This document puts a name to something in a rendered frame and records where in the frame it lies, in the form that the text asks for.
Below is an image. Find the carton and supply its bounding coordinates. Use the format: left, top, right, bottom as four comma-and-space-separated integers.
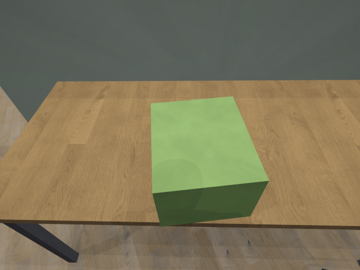
151, 96, 269, 227

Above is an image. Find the table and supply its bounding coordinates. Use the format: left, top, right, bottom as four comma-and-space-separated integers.
0, 80, 360, 266

